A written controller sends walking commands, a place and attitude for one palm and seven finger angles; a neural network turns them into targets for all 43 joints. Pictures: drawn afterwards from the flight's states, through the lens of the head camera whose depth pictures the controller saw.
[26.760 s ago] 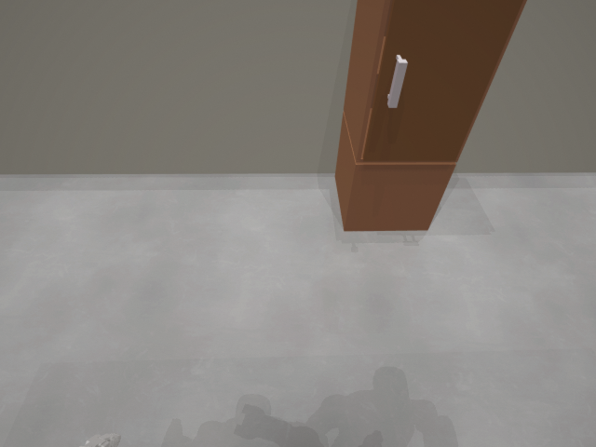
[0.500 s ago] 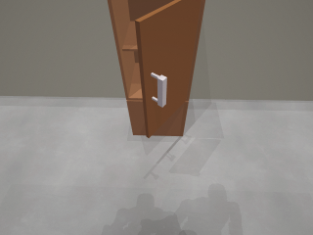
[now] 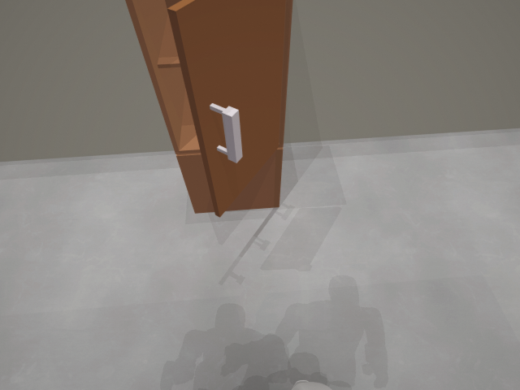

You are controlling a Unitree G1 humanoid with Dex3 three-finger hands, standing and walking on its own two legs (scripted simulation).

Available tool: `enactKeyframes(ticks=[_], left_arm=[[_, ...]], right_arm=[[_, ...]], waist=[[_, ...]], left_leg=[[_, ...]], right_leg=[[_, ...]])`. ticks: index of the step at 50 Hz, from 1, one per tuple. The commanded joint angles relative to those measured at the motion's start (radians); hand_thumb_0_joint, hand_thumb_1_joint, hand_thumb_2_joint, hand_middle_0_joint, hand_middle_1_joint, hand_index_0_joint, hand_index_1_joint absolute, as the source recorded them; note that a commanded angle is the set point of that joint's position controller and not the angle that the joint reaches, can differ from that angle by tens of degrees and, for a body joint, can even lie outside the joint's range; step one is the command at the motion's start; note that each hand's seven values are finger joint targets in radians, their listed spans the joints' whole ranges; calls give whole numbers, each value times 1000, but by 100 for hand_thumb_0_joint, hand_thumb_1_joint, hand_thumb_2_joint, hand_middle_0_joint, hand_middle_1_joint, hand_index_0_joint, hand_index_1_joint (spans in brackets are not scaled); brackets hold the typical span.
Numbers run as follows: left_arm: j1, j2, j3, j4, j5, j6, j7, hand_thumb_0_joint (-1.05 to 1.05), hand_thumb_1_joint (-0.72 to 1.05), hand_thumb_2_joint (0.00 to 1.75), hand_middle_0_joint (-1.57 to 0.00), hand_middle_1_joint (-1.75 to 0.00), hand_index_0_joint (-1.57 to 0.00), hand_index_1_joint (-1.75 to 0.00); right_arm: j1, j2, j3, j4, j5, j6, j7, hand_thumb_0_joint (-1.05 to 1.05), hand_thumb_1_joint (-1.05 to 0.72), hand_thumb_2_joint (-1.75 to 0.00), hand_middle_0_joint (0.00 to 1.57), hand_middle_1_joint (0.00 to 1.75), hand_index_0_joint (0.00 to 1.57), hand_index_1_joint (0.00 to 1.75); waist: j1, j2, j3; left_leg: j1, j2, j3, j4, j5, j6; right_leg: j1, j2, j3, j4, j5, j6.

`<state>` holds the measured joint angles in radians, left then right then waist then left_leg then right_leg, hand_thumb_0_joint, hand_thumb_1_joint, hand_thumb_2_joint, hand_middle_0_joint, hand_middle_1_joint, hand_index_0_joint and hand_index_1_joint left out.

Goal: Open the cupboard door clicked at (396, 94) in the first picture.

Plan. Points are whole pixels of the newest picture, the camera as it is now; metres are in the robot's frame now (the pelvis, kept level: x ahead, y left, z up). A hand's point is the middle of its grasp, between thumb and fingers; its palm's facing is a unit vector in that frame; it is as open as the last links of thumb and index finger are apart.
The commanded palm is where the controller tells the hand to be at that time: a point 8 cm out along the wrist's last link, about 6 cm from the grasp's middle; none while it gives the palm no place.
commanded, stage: walk to a spot facing it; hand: left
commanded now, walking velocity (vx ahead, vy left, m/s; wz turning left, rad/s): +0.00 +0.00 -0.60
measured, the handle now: (225, 133) +0.63 +0.12 -0.02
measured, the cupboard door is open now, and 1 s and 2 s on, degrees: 53 53 53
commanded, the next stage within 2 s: none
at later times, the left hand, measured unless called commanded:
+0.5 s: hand out of the picture +0.11 +0.17 -0.16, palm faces -0.22 -0.94 -0.26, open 7.4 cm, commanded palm none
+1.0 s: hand (229, 330) +0.24 +0.08 -0.16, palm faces -0.58 -0.76 -0.28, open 7.4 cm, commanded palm none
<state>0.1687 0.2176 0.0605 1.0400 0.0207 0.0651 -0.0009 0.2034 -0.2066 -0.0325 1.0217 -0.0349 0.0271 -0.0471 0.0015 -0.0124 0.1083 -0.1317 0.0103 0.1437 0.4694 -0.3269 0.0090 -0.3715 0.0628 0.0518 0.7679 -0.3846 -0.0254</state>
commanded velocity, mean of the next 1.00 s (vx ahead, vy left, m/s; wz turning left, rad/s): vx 0.04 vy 0.00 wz -0.60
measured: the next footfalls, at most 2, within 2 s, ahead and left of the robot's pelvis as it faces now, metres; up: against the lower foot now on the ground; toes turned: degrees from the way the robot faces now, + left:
left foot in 0.56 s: +0.10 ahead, +0.11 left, +0.00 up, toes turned -22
right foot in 0.84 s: +0.01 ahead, -0.16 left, +0.00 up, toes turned -32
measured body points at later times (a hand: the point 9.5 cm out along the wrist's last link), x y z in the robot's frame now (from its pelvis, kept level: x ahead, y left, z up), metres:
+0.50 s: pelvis +0.02 -0.02 +0.01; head +0.08 -0.04 +0.45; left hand +0.13 +0.22 -0.14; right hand +0.10 -0.30 -0.12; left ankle +0.04 +0.13 -0.70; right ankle +0.02 -0.12 -0.73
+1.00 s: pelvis +0.04 -0.05 +0.00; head +0.09 -0.09 +0.44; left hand +0.27 +0.12 -0.14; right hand -0.08 -0.31 -0.14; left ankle +0.09 +0.09 -0.67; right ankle -0.03 -0.14 -0.73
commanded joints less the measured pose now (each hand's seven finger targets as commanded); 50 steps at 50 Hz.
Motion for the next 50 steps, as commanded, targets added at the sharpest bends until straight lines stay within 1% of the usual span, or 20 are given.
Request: enactKeyframes(ticks=[1, 4, 5, 6, 8, 12, 21, 25, 26, 27, 28, 30, 33, 37, 40, 41, 42, 43, 46, 50], left_arm=[[-6, 95, 37, -117, -5, -21, -12, 0, 90, 90, -20, -30, -20, -30], [142, 119, 53, -88, 1, -34, -14, 0, 90, 90, -20, -30, -20, -30], [192, 230, 75, -84, 15, -49, 3, 0, 90, 90, -20, -30, -20, -30], [211, 263, 77, -82, -2, -50, 16, 0, 90, 90, -20, -30, -20, -30], [130, 226, 76, -119, -1, -46, 31, 0, 90, 90, -20, -30, -20, -30], [86, 192, 66, -145, 3, -55, 38, 0, 90, 90, -20, -30, -20, -30], [102, 207, 76, -164, 11, -41, 24, 0, 90, 90, -20, -30, -20, -30], [32, 199, 71, -187, 0, -36, 23, 0, 90, 90, -20, -30, -20, -30], [26, 159, 62, -200, -9, -34, 21, 0, 90, 90, -20, -30, -20, -30], [44, 107, 50, -222, -20, -37, 6, 0, 90, 90, -20, -30, -20, -30], [-14, 145, 53, -240, -7, -37, -1, 0, 90, 90, -20, -30, -20, -30], [9, 145, 63, -237, 7, -36, -20, 0, 90, 90, -20, -30, -20, -30], [-4, 129, 56, -230, 1, -21, -35, 0, 90, 90, -20, -30, -20, -30], [-57, 106, 33, -249, -1, -33, -45, 0, 90, 90, -20, -30, -20, -30], [26, 133, 39, -218, -6, -41, -45, 0, 90, 90, -20, -30, -20, -30], [118, 200, 54, -189, 0, -50, -37, 0, 90, 90, -20, -30, -20, -30], [191, 337, 82, -173, 11, -58, -13, 0, 90, 90, -20, -30, -20, -30], [233, 348, 86, -155, -4, -55, 4, 0, 90, 90, -20, -30, -20, -30], [41, 251, 67, -212, 4, -45, 18, 0, 90, 90, -20, -30, -20, -30], [33, 257, 61, -204, 6, -57, 7, 0, 90, 90, -20, -30, -20, -30]], right_arm=[[-21, -195, -49, -85, -9, -22, -11, 0, -90, -90, 20, 30, 20, 30], [-60, -205, -58, -110, 6, -10, -4, 0, -90, -90, 20, 30, 20, 30], [-46, -138, -54, -145, 23, -6, 2, 0, -90, -90, 20, 30, 20, 30], [-80, -129, -49, -165, 27, 5, 7, 0, -90, -90, 20, 30, 20, 30], [-103, -110, -48, -168, 25, 10, 16, 0, -90, -90, 20, 30, 20, 30], [-99, -91, -43, -160, 27, 9, 18, 0, -90, -90, 20, 30, 20, 30], [-156, -91, -45, -206, 38, -3, 9, 0, -90, -90, 20, 30, 20, 30], [-40, -115, -50, -179, 43, -17, -2, 0, -90, -90, 20, 30, 20, 30], [-7, -167, -57, -168, 36, -27, -9, 0, -90, -90, 20, 30, 20, 30], [-5, -259, -77, -184, 20, -34, -10, 0, -90, -90, 20, 30, 20, 30], [10, -281, -75, -198, 7, -26, -13, 0, -90, -90, 20, 30, 20, 30], [-53, -227, -55, -228, -8, -30, -9, 0, -90, -90, 20, 30, 20, 30], [-70, -186, -43, -230, -7, -31, -8, 0, -90, -90, 20, 30, 20, 30], [42, -232, -59, -200, -6, -28, -2, 0, -90, -90, 20, 30, 20, 30], [28, -254, -66, -200, 8, -23, 7, 0, -90, -90, 20, 30, 20, 30], [12, -224, -64, -217, 20, -22, 12, 0, -90, -90, 20, 30, 20, 30], [-29, -122, -39, -273, 32, -22, 21, 0, -90, -90, 20, 30, 20, 30], [-64, -151, -33, -273, 32, -13, 8, 0, -90, -90, 20, 30, 20, 30], [-43, -152, -36, -239, 27, -12, 17, 0, -90, -90, 20, 30, 20, 30], [-43, -102, -29, -223, 22, -21, 39, 0, -90, -90, 20, 30, 20, 30]], waist=[[20, 155, -66], [88, -5, -106], [88, -317, -129], [98, -332, -111], [58, -123, -68], [22, -67, -181], [40, -146, -152], [-26, -104, -190], [-43, 23, -201], [-34, 316, -203], [-50, 274, -141], [3, 111, -106], [20, 252, -91], [-32, 236, -161], [16, 196, -183], [63, 52, -226], [96, -319, -239], [130, -304, -262], [29, -233, -171], [25, -113, -161]], left_leg=[[44, 368, -179, -87, 566, 162], [-71, 231, -49, 198, 394, 40], [-279, 64, 30, 451, -34, -36], [-356, -2, -87, 638, -350, -49], [-416, 50, -176, 708, -263, -46], [-352, 40, -177, 609, -135, -67], [-281, -11, -181, 312, -126, -59], [-13, -7, -186, -17, 50, -47], [142, 109, -295, -139, 66, -14], [228, 373, -553, -231, 115, 72], [104, 490, -613, -231, 225, 166], [-43, 412, -462, -198, 315, 192], [-17, 281, -221, -101, 559, 118], [79, 268, -134, -1, 705, 80], [-16, 255, -86, 126, 610, 26], [-169, 207, -37, 301, 427, -27], [-460, 41, 22, 569, -245, -86], [-484, 63, -143, 689, -371, -73], [-471, 101, -153, 668, -216, -84], [-304, 58, -89, 392, -141, -85]], right_leg=[[-49, -98, -7, 96, -109, 7], [206, -79, -16, -268, 250, -7], [313, -305, 377, -441, 537, -97], [283, -411, 539, -475, 716, -190], [216, -360, 491, -456, 481, -235], [256, -259, 395, -396, 581, -191], [246, -210, 463, -401, 557, -166], [106, -152, 444, -327, 498, -79], [-57, -66, 362, -247, 315, -30], [-238, 54, 172, -35, -103, 29], [-245, 13, 61, 179, -231, 63], [-202, -32, 19, 359, -140, 82], [-202, -61, -24, 329, -88, 88], [-62, -32, -147, 20, -60, 66], [172, -24, -162, -242, 159, 33], [382, -120, -38, -341, 419, -5], [515, -423, 402, -403, 798, -135], [484, -465, 431, -370, 900, -227], [313, -326, 330, -381, 531, -209], [190, -277, 307, -411, 282, -191]])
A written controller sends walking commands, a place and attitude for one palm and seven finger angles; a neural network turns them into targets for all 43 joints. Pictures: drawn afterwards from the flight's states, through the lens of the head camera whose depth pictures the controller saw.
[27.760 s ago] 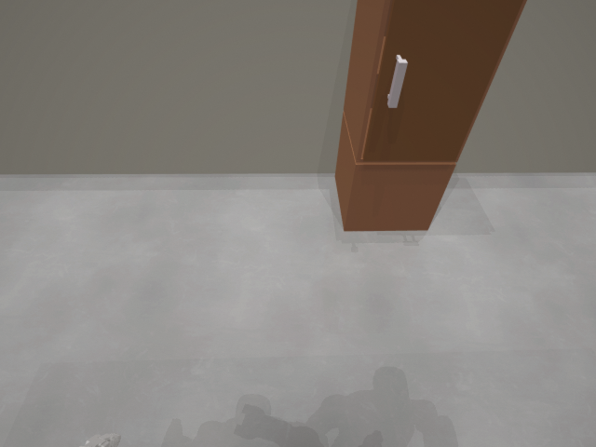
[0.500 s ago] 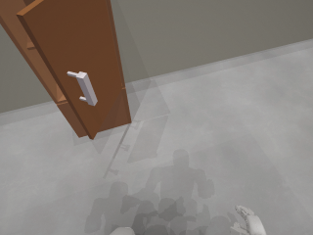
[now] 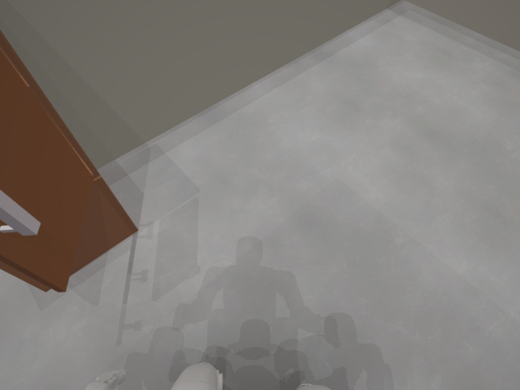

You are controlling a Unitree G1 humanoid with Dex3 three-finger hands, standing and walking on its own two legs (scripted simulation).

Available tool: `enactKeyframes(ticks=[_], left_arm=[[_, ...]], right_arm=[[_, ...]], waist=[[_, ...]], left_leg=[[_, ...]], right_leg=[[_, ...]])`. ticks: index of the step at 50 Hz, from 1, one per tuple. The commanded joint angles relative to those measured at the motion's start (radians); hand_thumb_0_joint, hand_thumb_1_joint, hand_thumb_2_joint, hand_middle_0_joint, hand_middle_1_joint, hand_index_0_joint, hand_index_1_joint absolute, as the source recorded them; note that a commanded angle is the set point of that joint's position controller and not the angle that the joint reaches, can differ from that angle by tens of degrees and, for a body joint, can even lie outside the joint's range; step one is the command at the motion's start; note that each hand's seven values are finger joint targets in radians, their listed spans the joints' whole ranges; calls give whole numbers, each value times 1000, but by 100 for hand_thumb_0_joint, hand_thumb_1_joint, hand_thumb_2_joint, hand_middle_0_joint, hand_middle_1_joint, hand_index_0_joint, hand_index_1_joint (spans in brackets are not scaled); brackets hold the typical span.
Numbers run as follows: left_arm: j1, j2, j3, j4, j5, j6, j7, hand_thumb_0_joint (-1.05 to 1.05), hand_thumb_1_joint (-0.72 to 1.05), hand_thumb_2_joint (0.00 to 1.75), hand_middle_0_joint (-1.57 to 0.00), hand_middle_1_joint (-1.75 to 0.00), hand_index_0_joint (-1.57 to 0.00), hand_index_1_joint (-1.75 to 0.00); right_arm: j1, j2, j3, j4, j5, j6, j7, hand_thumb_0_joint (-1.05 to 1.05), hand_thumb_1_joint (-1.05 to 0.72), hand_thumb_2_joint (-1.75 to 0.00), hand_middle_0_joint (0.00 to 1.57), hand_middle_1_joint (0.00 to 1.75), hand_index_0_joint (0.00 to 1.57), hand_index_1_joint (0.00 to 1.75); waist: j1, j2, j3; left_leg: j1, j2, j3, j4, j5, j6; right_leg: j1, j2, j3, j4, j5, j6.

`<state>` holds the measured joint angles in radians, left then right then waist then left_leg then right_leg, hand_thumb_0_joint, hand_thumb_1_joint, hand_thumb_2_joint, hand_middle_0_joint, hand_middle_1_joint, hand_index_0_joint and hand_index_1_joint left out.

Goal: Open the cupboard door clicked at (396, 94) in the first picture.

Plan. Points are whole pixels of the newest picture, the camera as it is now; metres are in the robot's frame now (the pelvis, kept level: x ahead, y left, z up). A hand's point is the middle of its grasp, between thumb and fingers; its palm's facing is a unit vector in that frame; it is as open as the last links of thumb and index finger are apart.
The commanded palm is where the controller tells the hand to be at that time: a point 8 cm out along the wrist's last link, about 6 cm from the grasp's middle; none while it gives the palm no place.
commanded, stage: walk to a spot facing it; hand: left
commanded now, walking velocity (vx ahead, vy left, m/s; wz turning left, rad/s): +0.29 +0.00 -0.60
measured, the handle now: out of the picture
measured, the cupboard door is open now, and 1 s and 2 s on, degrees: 53 53 53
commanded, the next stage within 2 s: turn to face it in 1.72 s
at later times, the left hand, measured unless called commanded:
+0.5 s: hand (224, 262) +0.35 +0.09 -0.16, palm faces -0.41 -0.89 -0.20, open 7.4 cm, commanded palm none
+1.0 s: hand (231, 250) +0.39 +0.08 -0.19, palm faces -0.38 -0.91 -0.18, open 7.4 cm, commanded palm none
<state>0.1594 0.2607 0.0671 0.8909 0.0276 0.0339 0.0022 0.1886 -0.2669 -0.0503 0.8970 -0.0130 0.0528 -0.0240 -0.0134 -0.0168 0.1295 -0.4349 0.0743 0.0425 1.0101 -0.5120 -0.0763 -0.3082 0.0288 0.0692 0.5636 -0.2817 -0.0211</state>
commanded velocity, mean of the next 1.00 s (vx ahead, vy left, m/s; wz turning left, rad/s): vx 0.35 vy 0.00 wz -0.37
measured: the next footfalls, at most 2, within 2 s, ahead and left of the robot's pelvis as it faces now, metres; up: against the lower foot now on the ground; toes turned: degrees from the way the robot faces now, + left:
left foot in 0.14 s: +0.08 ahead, +0.14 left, +0.00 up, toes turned -2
right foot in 0.52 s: +0.21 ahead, -0.16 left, +0.00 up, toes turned -25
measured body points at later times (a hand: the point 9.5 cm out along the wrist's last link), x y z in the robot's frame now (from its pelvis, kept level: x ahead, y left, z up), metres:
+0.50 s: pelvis +0.14 -0.04 -0.01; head +0.19 -0.05 +0.44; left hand +0.37 +0.14 -0.14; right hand -0.03 -0.24 -0.14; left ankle +0.05 +0.14 -0.73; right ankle +0.17 -0.15 -0.73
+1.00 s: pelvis +0.35 -0.11 -0.01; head +0.39 -0.10 +0.44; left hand +0.42 +0.13 -0.17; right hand +0.38 -0.38 -0.13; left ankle +0.47 -0.04 -0.74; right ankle +0.18 -0.14 -0.70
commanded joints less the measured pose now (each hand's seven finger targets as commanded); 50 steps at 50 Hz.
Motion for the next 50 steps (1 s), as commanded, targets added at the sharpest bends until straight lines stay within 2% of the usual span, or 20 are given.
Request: enactKeyframes(ticks=[1, 5, 6, 7, 8, 10, 14, 20, 23, 24, 25, 26, 27, 32, 42, 44, 46, 47, 48, 50], left_arm=[[40, 219, 55, -55, 0, -27, -2, 0, 90, 90, -20, -30, -20, -30], [-54, 167, 44, -76, -6, -25, -23, 0, 90, 90, -20, -30, -20, -30], [-73, 92, 27, -102, -11, -22, -32, 0, 90, 90, -20, -30, -20, -30], [-119, 58, 20, -146, -17, -29, -35, 0, 90, 90, -20, -30, -20, -30], [-195, 93, 29, -168, -8, -34, -46, 0, 90, 90, -20, -30, -20, -30], [-149, 73, 42, -128, 5, -45, -67, 0, 90, 90, -20, -30, -20, -30], [-137, 5, 12, -99, 2, -31, -89, 0, 90, 90, -20, -30, -20, -30], [-229, -3, -6, -99, -4, -31, -89, 0, 90, 90, -20, -30, -20, -30], [-56, 45, 12, -45, -2, -39, -80, 0, 90, 90, -20, -30, -20, -30], [125, 98, 32, 13, 1, -50, -70, 0, 90, 90, -20, -30, -20, -30], [302, 238, 71, 52, 7, -62, -49, 0, 90, 90, -20, -30, -20, -30], [332, 289, 79, 69, -21, -57, -35, 0, 90, 90, -20, -30, -20, -30], [264, 260, 73, 54, -27, -51, -21, 0, 90, 90, -20, -30, -20, -30], [39, 105, 27, 8, -8, -89, -4, 0, 90, 90, -20, -30, -20, -30], [210, 87, 22, 112, -9, -112, -5, 0, 90, 90, -20, -30, -20, -30], [214, 93, 20, 121, -12, -112, -2, 0, 90, 90, -20, -30, -20, -30], [185, 77, 19, 115, -19, -112, -2, 0, 90, 90, -20, -30, -20, -30], [196, 40, 14, 100, -21, -112, -7, 0, 90, 90, -20, -30, -20, -30], [211, 8, -2, 80, -29, -118, -14, 0, 90, 90, -20, -30, -20, -30], [113, 31, 9, 60, -12, -113, -13, 0, 90, 90, -20, -30, -20, -30]], right_arm=[[-19, -41, -13, -97, -1, -50, 18, 0, -90, -90, 20, 30, 20, 30], [167, -82, -27, -35, -6, -74, 10, 0, -90, -90, 20, 30, 20, 30], [259, -161, -43, -8, -19, -81, -3, 0, -90, -90, 20, 30, 20, 30], [338, -248, -61, -6, -34, -91, -9, 0, -90, -90, 20, 30, 20, 30], [313, -255, -54, -10, -32, -95, -14, 0, -90, -90, 20, 30, 20, 30], [209, -194, -40, -43, -35, -110, -4, 0, -90, -90, 20, 30, 20, 30], [234, -106, -9, -3, -27, -128, -8, 0, -90, -90, 20, 30, 20, 30], [308, -119, -8, 44, -32, -120, -1, 0, -90, -90, 20, 30, 20, 30], [260, -137, -7, 45, -24, -113, 1, 0, -90, -90, 20, 30, 20, 30], [213, -131, -3, 31, -12, -116, 6, 0, -90, -90, 20, 30, 20, 30], [175, -57, 11, -19, 12, -120, 15, 0, -90, -90, 20, 30, 20, 30], [101, -55, 10, -59, 18, -119, 11, 0, -90, -90, 20, 30, 20, 30], [62, -80, -3, -57, 12, -111, 11, 0, -90, -90, 20, 30, 20, 30], [142, -10, -7, 30, -13, -76, 19, 0, -90, -90, 20, 30, 20, 30], [-128, 21, -12, -51, -8, -101, 48, 0, -90, -90, 20, 30, 20, 30], [-120, 13, -12, -43, -10, -108, 45, 0, -90, -90, 20, 30, 20, 30], [61, -32, -24, 25, -19, -119, 27, 0, -90, -90, 20, 30, 20, 30], [224, -130, -48, 67, -30, -124, 18, 0, -90, -90, 20, 30, 20, 30], [355, -211, -61, 90, -39, -121, 12, 0, -90, -90, 20, 30, 20, 30], [251, -152, -43, 69, -30, -108, 11, 0, -90, -90, 20, 30, 20, 30]], waist=[[39, -110, -162], [-69, -72, -115], [-113, 179, -113], [-140, 412, -118], [-127, 232, -43], [-53, 75, -28], [-30, 194, -84], [-61, 195, -80], [42, 169, -141], [134, 97, -220], [208, -197, -343], [196, -266, -342], [163, -108, -212], [-16, -108, -131], [59, -93, -83], [38, -90, -83], [-54, -30, -151], [-112, 147, -256], [-138, 342, -332], [-93, 123, -170]], left_leg=[[39, -23, 24, -201, 49, 5], [429, -36, 46, -531, 167, 23], [531, 137, -184, -688, -80, 75], [513, 430, -565, -854, -294, 187], [390, 497, -616, -919, -309, 256], [300, 384, -425, -881, -114, 231], [426, 227, -22, -770, 453, 142], [402, 262, 119, -713, 639, 138], [318, 249, 177, -475, 829, 112], [162, 208, 217, -256, 815, 76], [-159, 71, 243, 102, 230, 28], [-306, 12, 87, 335, -107, 27], [-343, 61, -26, 368, -25, 40], [-93, 98, -9, 92, 175, 9], [-117, 25, 23, -325, 289, 30], [-23, -4, 50, -419, 294, 46], [326, -26, 53, -532, 368, 83], [596, 164, -203, -546, 351, 159], [709, 424, -507, -677, 345, 277], [473, 415, -505, -766, 168, 310]], right_leg=[[84, -235, 313, -226, 54, -194], [-254, -112, 252, -155, -327, -103], [-420, 3, 137, 77, -381, -46], [-520, 50, -44, 391, -380, 11], [-520, -50, 23, 508, -291, 10], [-470, -87, -15, 627, -139, 17], [-428, -95, -115, 502, 6, 41], [-209, -52, -229, 169, 0, 5], [103, 6, -260, 37, 7, -47], [395, -18, -199, -4, 26, -87], [663, -315, 245, -123, -59, -190], [622, -461, 530, -279, 59, -241], [508, -451, 471, -306, 34, -253], [96, -267, 107, -321, 271, -181], [286, -255, 145, -296, 379, -174], [287, -247, 115, -239, 484, -155], [124, -173, 43, -11, 579, -102], [-101, -85, -11, 242, 346, -51], [-270, 21, -114, 591, -231, -15], [-381, -65, -23, 770, -207, -18]])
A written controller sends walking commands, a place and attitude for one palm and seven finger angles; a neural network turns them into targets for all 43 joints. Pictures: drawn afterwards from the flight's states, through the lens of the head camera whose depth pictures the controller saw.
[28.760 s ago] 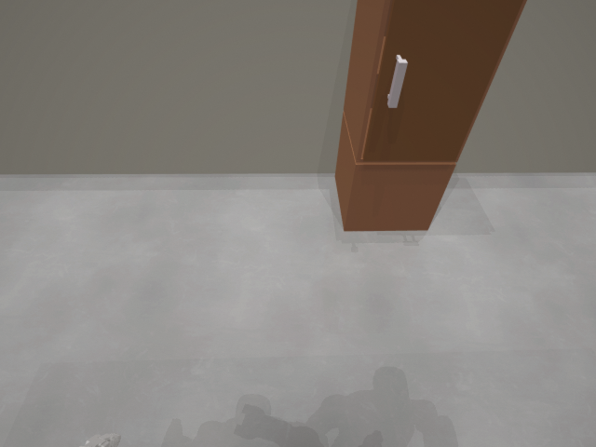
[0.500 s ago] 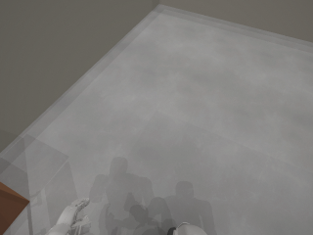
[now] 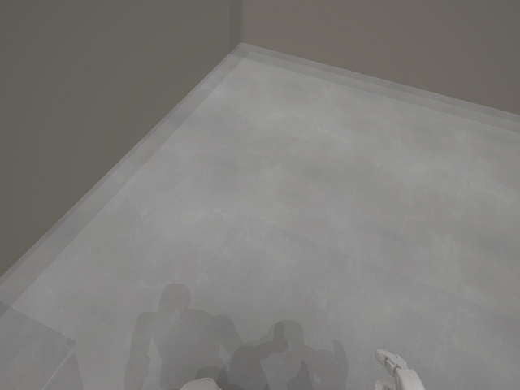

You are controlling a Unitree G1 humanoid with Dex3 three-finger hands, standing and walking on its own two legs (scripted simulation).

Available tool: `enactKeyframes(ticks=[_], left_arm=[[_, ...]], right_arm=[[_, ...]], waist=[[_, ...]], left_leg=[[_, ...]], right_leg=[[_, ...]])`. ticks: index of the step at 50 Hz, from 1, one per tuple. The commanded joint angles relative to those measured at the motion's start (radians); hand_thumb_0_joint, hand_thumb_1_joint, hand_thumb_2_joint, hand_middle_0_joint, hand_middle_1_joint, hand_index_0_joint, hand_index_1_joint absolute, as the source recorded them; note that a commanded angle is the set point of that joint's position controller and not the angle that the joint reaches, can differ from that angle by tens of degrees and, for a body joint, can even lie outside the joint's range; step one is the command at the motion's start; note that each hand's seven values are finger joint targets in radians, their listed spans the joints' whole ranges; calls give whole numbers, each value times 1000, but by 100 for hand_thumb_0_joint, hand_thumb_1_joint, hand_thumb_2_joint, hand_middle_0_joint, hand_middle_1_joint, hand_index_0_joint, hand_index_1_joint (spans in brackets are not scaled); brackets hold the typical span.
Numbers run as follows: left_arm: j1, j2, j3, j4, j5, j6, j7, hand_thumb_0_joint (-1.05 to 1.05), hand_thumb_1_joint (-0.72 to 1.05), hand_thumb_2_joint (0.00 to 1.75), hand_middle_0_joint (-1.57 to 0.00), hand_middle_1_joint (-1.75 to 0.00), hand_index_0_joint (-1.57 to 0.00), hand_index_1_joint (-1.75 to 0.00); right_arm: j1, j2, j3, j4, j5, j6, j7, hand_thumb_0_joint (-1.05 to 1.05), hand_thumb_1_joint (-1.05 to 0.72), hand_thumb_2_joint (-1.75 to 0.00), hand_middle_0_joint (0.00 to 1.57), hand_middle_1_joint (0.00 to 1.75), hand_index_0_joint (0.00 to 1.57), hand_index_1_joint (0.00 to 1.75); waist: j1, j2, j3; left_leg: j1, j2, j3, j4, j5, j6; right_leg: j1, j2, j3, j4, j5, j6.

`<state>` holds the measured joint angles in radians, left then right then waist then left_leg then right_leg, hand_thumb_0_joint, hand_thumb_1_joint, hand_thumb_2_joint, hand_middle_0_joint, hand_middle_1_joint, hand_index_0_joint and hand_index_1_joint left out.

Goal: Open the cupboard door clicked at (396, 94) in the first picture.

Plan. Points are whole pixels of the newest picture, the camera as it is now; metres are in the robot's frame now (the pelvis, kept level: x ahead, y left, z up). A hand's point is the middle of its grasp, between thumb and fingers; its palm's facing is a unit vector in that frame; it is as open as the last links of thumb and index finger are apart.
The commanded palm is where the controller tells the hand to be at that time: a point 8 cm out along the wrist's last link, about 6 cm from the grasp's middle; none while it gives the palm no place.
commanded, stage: walk to a spot facing it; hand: left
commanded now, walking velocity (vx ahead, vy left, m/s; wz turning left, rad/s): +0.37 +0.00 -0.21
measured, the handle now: out of the picture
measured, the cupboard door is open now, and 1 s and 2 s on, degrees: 53 53 53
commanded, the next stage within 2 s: turn to face it in 0.72 s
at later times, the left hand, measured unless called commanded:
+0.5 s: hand (219, 272) +0.35 +0.12 -0.15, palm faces -0.11 -0.97 -0.21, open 7.4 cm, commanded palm none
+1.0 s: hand (221, 226) +0.47 +0.13 -0.16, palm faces +0.01 -0.99 -0.17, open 7.4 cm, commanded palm none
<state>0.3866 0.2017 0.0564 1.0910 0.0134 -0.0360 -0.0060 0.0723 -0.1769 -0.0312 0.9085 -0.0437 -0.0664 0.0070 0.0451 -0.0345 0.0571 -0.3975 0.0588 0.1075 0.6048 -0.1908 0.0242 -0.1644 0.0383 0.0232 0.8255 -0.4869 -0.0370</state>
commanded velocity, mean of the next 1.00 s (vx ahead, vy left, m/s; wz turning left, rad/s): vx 0.27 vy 0.00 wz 0.07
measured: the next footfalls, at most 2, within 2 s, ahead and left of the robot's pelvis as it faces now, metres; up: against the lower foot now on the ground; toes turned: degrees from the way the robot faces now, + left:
right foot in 0.38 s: +0.28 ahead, -0.15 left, +0.00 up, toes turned -12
left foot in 0.80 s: +0.53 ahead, +0.05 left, +0.00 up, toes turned +2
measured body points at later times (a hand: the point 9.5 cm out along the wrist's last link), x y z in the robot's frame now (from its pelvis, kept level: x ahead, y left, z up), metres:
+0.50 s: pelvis +0.22 -0.06 +0.01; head +0.25 -0.07 +0.46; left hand +0.36 +0.17 -0.13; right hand +0.12 -0.28 -0.14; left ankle +0.15 +0.08 -0.65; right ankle +0.24 -0.14 -0.72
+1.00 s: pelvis +0.43 -0.04 +0.01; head +0.47 -0.03 +0.46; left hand +0.47 +0.19 -0.15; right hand +0.49 -0.28 -0.13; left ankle +0.49 +0.05 -0.72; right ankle +0.42 -0.18 -0.67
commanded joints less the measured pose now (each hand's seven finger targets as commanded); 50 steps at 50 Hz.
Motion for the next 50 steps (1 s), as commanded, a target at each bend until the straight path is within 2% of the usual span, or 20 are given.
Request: enactKeyframes(ticks=[1, 4, 7, 14, 16, 17, 18, 19, 20, 22, 25, 35, 38, 39, 40, 41, 42, 44, 46, 50], left_arm=[[-147, 76, 21, -135, 10, -36, -9, 0, 90, 90, -20, -30, -20, -30], [-115, 42, 19, -124, 15, -4, -32, 0, 90, 90, -20, -30, -20, -30], [-145, 21, 10, -132, 13, 7, -39, 0, 90, 90, -20, -30, -20, -30], [-295, 29, 10, -164, 15, 11, -47, 0, 90, 90, -20, -30, -20, -30], [-250, 54, 18, -146, 13, 9, -44, 0, 90, 90, -20, -30, -20, -30], [-149, 86, 26, -112, 15, 1, -40, 0, 90, 90, -20, -30, -20, -30], [11, 151, 45, -64, 21, -12, -31, 0, 90, 90, -20, -30, -20, -30], [153, 267, 75, -27, 18, -15, -17, 0, 90, 90, -20, -30, -20, -30], [136, 276, 71, -29, -5, -9, -8, 0, 90, 90, -20, -30, -20, -30], [-30, 176, 48, -74, -6, -9, 7, 0, 90, 90, -20, -30, -20, -30], [-93, 95, 18, -87, 0, -35, 10, 0, 90, 90, -20, -30, -20, -30], [-20, 123, 18, -19, 4, -55, 7, 0, 90, 90, -20, -30, -20, -30], [-42, 111, 14, -26, -1, -49, 11, 0, 90, 90, -20, -30, -20, -30], [-12, 71, 7, -44, -6, -43, 8, 0, 90, 90, -20, -30, -20, -30], [-15, 46, -7, -70, -12, -45, 3, 0, 90, 90, -20, -30, -20, -30], [-76, 65, -3, -92, -4, -42, 9, 0, 90, 90, -20, -30, -20, -30], [-121, 57, -4, -109, 2, -40, 10, 0, 90, 90, -20, -30, -20, -30], [-136, 43, 0, -93, 9, -22, 6, 0, 90, 90, -20, -30, -20, -30], [-76, 16, -5, -79, 11, 6, 0, 0, 90, 90, -20, -30, -20, -30], [-99, 25, 9, -106, 5, 29, 3, 0, 90, 90, -20, -30, -20, -30]], right_arm=[[305, -196, -50, 42, 4, 5, -22, 0, -90, -90, 20, 30, 20, 30], [246, -133, -29, 51, 9, -18, -28, 0, -90, -90, 20, 30, 20, 30], [272, -142, -33, 75, 13, -22, -26, 0, -90, -90, 20, 30, 20, 30], [352, -151, -30, 126, 4, -2, -17, 0, -90, -90, 20, 30, 20, 30], [354, -156, -27, 136, 4, 3, -19, 0, -90, -90, 20, 30, 20, 30], [352, -147, -24, 141, 8, 4, -16, 0, -90, -90, 20, 30, 20, 30], [335, -123, -18, 132, 21, 0, -12, 0, -90, -90, 20, 30, 20, 30], [342, -66, -7, 97, 36, -4, -7, 0, -90, -90, 20, 30, 20, 30], [274, -111, -18, 77, 34, 1, -8, 0, -90, -90, 20, 30, 20, 30], [218, -103, -30, 85, 30, 1, -8, 0, -90, -90, 20, 30, 20, 30], [264, -54, -19, 118, 19, 26, -6, 0, -90, -90, 20, 30, 20, 30], [78, -35, -23, 36, 25, 17, 24, 0, -90, -90, 20, 30, 20, 30], [287, -101, -40, 104, 13, 4, 5, 0, -90, -90, 20, 30, 20, 30], [420, -200, -60, 134, 0, 0, -7, 0, -90, -90, 20, 30, 20, 30], [512, -260, -70, 148, 2, 7, -19, 0, -90, -90, 20, 30, 20, 30], [475, -254, -65, 139, 7, 18, -25, 0, -90, -90, 20, 30, 20, 30], [400, -228, -60, 114, 10, 18, -24, 0, -90, -90, 20, 30, 20, 30], [272, -145, -32, 86, 17, 8, -32, 0, -90, -90, 20, 30, 20, 30], [204, -131, -20, 71, 19, 3, -36, 0, -90, -90, 20, 30, 20, 30], [170, -172, -40, 48, 19, 25, -34, 0, -90, -90, 20, 30, 20, 30]], waist=[[-123, 164, -16], [-53, 175, 12], [-50, 185, -39], [-72, 155, 42], [-41, 132, 22], [10, 71, -23], [82, -53, -105], [120, -332, -200], [111, -241, -173], [33, -123, -49], [-44, -69, -30], [-31, -70, 14], [-138, 42, -68], [-175, 220, -162], [-189, 358, -236], [-176, 238, -181], [-149, 136, -78], [-80, 199, 8], [-33, 188, -16], [-33, 158, -100]], left_leg=[[294, 383, -494, -390, -184, 170], [210, 277, -227, -422, -14, 98], [239, 226, -89, -418, 79, 85], [224, 243, -38, -415, 3, 85], [212, 237, -14, -320, 47, 62], [184, 194, 28, -168, 137, 37], [34, 130, 94, 94, 131, 2], [-220, -15, 130, 424, -343, -43], [-289, 21, -19, 593, -413, -28], [-294, 99, -87, 605, -227, -35], [-158, 116, -70, 456, -165, -62], [-100, 39, -1, 28, 0, -44], [294, 2, 3, -111, 94, 4], [520, 209, -276, -135, 131, 94], [609, 410, -541, -259, 198, 209], [525, 431, -562, -289, 194, 244], [371, 398, -514, -302, 165, 236], [154, 306, -395, -350, 205, 176], [81, 223, -270, -346, 267, 133], [57, 180, -245, -310, 192, 128]], right_leg=[[-528, -109, 28, 512, 77, 3], [-466, -140, 6, 367, 193, 28], [-385, -140, -58, 139, 243, 37], [-262, -105, -144, -165, 307, 22], [-126, -84, -157, -244, 302, 5], [16, -63, -144, -291, 288, -16], [262, -164, 10, -344, 191, -71], [448, -436, 426, -510, 91, -182], [379, -482, 522, -619, 37, -205], [177, -411, 352, -621, 148, -173], [22, -346, 120, -620, 463, -151], [121, -308, 4, -573, 590, -114], [-22, -229, -98, -255, 726, -47], [-242, -128, -151, 2, 451, 7], [-380, -28, -150, 320, -74, 30], [-428, -66, -44, 446, -91, 18], [-462, -99, -41, 477, -44, 28], [-405, -158, -19, 393, 48, 54], [-283, -145, -49, 232, 94, 74], [-165, -96, -96, 19, 135, 94]])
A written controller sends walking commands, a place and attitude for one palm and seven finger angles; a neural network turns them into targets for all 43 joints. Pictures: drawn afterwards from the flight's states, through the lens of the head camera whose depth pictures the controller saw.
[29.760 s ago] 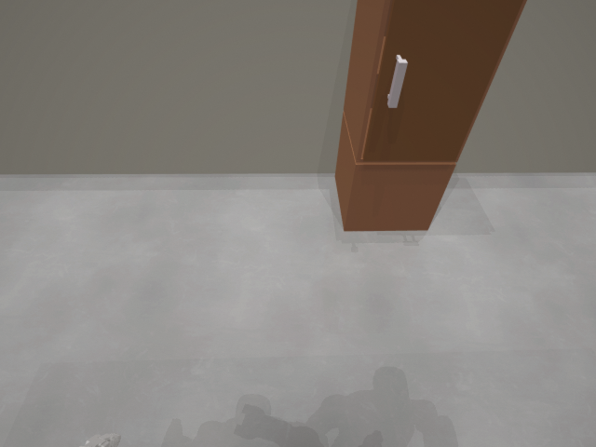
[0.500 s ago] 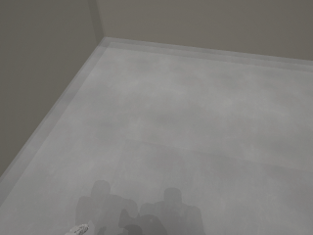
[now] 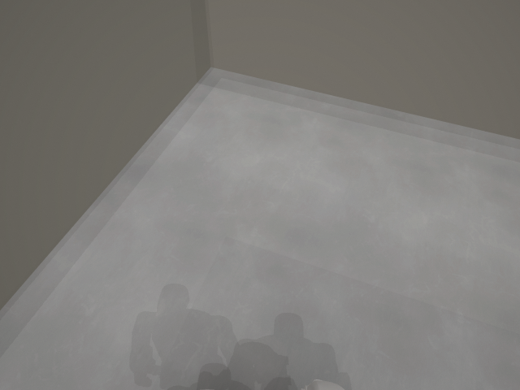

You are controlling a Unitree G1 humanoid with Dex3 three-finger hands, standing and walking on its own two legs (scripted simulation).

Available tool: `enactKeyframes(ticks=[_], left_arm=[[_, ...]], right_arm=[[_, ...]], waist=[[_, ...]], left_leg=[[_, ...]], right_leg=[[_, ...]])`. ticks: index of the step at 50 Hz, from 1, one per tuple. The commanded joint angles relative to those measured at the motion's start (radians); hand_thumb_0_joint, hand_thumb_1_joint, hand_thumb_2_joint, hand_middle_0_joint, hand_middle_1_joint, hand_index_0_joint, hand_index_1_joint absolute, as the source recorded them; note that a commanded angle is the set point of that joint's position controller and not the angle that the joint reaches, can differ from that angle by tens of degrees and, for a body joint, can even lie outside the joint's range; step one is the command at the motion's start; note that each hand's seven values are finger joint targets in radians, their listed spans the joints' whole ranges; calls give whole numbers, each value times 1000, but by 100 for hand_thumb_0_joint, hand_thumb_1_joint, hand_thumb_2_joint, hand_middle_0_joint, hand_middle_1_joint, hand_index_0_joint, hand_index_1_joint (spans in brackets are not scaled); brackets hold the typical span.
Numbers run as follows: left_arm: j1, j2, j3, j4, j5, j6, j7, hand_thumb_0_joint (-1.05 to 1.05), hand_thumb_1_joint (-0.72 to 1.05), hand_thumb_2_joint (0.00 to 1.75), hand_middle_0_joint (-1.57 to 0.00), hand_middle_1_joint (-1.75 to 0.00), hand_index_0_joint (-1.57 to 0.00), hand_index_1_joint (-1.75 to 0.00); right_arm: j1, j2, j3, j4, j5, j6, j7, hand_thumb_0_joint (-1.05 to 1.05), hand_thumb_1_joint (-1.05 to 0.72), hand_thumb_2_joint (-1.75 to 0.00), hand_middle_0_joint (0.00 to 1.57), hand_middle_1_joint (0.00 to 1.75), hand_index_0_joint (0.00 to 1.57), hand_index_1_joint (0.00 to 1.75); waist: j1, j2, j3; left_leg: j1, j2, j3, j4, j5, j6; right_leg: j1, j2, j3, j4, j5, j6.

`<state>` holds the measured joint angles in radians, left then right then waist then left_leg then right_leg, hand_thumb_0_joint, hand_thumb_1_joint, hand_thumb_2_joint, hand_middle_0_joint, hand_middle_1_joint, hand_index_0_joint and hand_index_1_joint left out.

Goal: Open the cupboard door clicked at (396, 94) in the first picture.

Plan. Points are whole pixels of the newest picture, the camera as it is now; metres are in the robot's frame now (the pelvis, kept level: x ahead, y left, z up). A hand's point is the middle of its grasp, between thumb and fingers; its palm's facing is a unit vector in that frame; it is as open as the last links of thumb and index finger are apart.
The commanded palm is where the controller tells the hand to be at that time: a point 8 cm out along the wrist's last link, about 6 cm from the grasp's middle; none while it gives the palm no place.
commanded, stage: turn to face it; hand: left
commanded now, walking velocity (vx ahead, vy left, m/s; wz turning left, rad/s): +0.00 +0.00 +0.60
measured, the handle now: out of the picture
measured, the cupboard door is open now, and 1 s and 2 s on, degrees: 53 53 53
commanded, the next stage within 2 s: none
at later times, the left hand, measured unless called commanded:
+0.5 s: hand out of the picture +0.09 +0.18 -0.19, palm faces +0.33 -0.92 -0.22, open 7.4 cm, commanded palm none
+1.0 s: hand out of the picture +0.07 +0.12 -0.16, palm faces +0.58 -0.77 -0.27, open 7.4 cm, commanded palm none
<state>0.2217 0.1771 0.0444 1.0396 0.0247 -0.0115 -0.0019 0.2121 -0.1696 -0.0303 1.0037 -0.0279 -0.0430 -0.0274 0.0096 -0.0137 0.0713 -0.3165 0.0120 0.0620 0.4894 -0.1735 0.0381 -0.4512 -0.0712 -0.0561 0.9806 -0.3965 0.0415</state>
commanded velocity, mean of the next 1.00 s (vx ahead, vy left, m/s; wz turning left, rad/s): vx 0.00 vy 0.00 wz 0.60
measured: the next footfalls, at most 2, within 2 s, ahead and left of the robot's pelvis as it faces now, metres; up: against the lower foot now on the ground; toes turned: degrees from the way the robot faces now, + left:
right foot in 0.16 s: +0.12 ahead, -0.15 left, +0.00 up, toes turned +1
left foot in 0.48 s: +0.12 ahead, +0.10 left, +0.00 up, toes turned +24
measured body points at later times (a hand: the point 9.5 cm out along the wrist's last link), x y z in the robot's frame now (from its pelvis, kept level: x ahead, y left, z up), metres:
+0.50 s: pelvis +0.09 -0.03 -0.02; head +0.13 +0.00 +0.43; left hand +0.08 +0.23 -0.17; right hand +0.28 -0.25 -0.14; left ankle +0.08 +0.09 -0.74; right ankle +0.08 -0.15 -0.73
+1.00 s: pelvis +0.14 -0.08 +0.00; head +0.19 -0.05 +0.45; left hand +0.04 +0.16 -0.14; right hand +0.38 -0.23 -0.14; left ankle +0.06 +0.03 -0.69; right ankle +0.19 -0.17 -0.74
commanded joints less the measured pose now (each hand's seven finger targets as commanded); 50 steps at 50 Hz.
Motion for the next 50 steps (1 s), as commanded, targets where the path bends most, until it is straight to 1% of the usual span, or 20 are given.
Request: enactKeyframes(ticks=[1, 5, 6, 8, 11, 13, 17, 20, 22, 24, 25, 29, 36, 37, 38, 39, 41, 44, 48, 50], left_arm=[[46, 54, 24, -66, -6, 7, 0, 0, 90, 90, -20, -30, -20, -30], [66, 94, 43, -88, -9, 4, 8, 0, 90, 90, -20, -30, -20, -30], [81, 135, 52, -93, -6, -1, 15, 0, 90, 90, -20, -30, -20, -30], [115, 273, 77, -115, 4, -3, 25, 0, 90, 90, -20, -30, -20, -30], [-23, 180, 53, -158, -1, -3, 34, 0, 90, 90, -20, -30, -20, -30], [-28, 159, 46, -161, 0, -3, 37, 0, 90, 90, -20, -30, -20, -30], [54, 203, 55, -133, 5, -9, 31, 0, 90, 90, -20, -30, -20, -30], [37, 229, 62, -144, -1, -7, 26, 0, 90, 90, -20, -30, -20, -30], [-2, 221, 59, -164, -10, -3, 21, 0, 90, 90, -20, -30, -20, -30], [-86, 127, 32, -248, -18, 13, 19, 0, 90, 90, -20, -30, -20, -30], [-109, 165, 37, -260, -9, 25, 24, 0, 90, 90, -20, -30, -20, -30], [-77, 158, 47, -217, -7, 43, 11, 0, 90, 90, -20, -30, -20, -30], [54, 163, 48, -195, -12, 30, 5, 0, 90, 90, -20, -30, -20, -30], [93, 207, 57, -194, -5, 21, 10, 0, 90, 90, -20, -30, -20, -30], [109, 297, 76, -197, 10, 9, 21, 0, 90, 90, -20, -30, -20, -30], [88, 339, 75, -214, 8, 11, 26, 0, 90, 90, -20, -30, -20, -30], [-11, 258, 57, -238, 5, 8, 30, 0, 90, 90, -20, -30, -20, -30], [-27, 210, 43, -242, 2, 8, 32, 0, 90, 90, -20, -30, -20, -30], [79, 255, 59, -203, 5, 4, 33, 0, 90, 90, -20, -30, -20, -30], [73, 269, 64, -195, 2, 4, 30, 0, 90, 90, -20, -30, -20, -30]], right_arm=[[32, -187, -44, -47, 3, 10, 1, 0, -90, -90, 20, 30, 20, 30], [-27, -200, -57, -70, 8, 41, 6, 0, -90, -90, 20, 30, 20, 30], [-28, -169, -56, -79, 14, 45, 10, 0, -90, -90, 20, 30, 20, 30], [-42, -116, -54, -118, 16, 53, 21, 0, -90, -90, 20, 30, 20, 30], [-7, -116, -58, -84, 9, 75, 32, 0, -90, -90, 20, 30, 20, 30], [-23, -92, -46, -98, 12, 76, 39, 0, -90, -90, 20, 30, 20, 30], [-91, -65, -29, -126, 18, 67, 47, 0, -90, -90, 20, 30, 20, 30], [-63, -94, -32, -140, 16, 65, 46, 0, -90, -90, 20, 30, 20, 30], [34, -160, -51, -123, 9, 61, 46, 0, -90, -90, 20, 30, 20, 30], [169, -350, -96, -108, 3, 57, 28, 0, -90, -90, 20, 30, 20, 30], [164, -352, -93, -100, 1, 63, 23, 0, -90, -90, 20, 30, 20, 30], [-44, -278, -71, -167, 0, 57, 9, 0, -90, -90, 20, 30, 20, 30], [-133, -297, -88, -201, 5, 78, 19, 0, -90, -90, 20, 30, 20, 30], [-148, -262, -84, -212, 14, 81, 23, 0, -90, -90, 20, 30, 20, 30], [-140, -181, -74, -233, 21, 81, 30, 0, -90, -90, 20, 30, 20, 30], [-170, -188, -73, -253, 17, 80, 36, 0, -90, -90, 20, 30, 20, 30], [-128, -187, -76, -223, 12, 90, 45, 0, -90, -90, 20, 30, 20, 30], [-130, -148, -58, -200, 13, 96, 55, 0, -90, -90, 20, 30, 20, 30], [-186, -112, -38, -207, 21, 82, 59, 0, -90, -90, 20, 30, 20, 30], [-149, -120, -37, -201, 22, 77, 56, 0, -90, -90, 20, 30, 20, 30]], waist=[[-3, 126, -109], [34, 128, -98], [44, 29, -96], [75, -309, -122], [-6, -185, -99], [-7, -180, -95], [36, -161, -103], [11, -186, -129], [-53, -95, -181], [-130, 333, -222], [-119, 200, -218], [-32, 226, -106], [28, 148, -124], [50, 50, -113], [60, -233, -105], [71, -334, -92], [0, -235, -71], [-10, -238, -76], [48, -190, -124], [32, -193, -147]], left_leg=[[-28, 223, -223, -194, 128, 115], [-120, 170, -253, -99, 5, 67], [-195, 110, -218, -26, -75, 24], [-296, -28, -20, 450, -443, -70], [-283, 54, -56, 698, -321, -86], [-266, 64, -19, 583, -317, -99], [-194, 22, 63, 291, -278, -103], [-79, -3, 90, 133, -159, -88], [167, 28, 51, -32, 86, -61], [365, 441, -496, -90, 766, 200], [330, 449, -441, -78, 607, 232], [122, 258, -302, -120, 284, 119], [-59, 157, -293, -43, 19, 59], [-146, 87, -245, 45, -92, 11], [-298, -47, -93, 280, -300, -66], [-293, -46, -82, 558, -466, -73], [-256, 6, -112, 722, -360, -70], [-229, 23, -35, 582, -321, -102], [-155, -6, 45, 282, -302, -101], [-85, -16, 57, 166, -247, -91]], right_leg=[[131, 25, -22, -167, 57, 17], [296, 41, -23, -431, 170, 18], [378, -27, 55, -556, 155, 3], [369, -434, 410, -764, 187, -182], [284, -324, 211, -703, 279, -183], [341, -286, 55, -635, 562, -165], [444, -275, -17, -531, 849, -146], [425, -266, -68, -449, 863, -110], [277, -238, -120, -272, 705, -42], [-145, -33, -62, 133, -295, 60], [-153, -48, 47, 210, -265, 40], [-94, -33, 54, 122, -70, 46], [258, 57, -27, -406, 90, 32], [337, -4, 39, -569, 108, 16], [399, -267, 335, -727, 78, -72], [290, -430, 467, -768, 162, -176], [198, -332, 308, -713, 198, -183], [296, -245, 79, -613, 567, -151], [452, -268, 32, -518, 798, -149], [450, -276, 12, -474, 797, -134]])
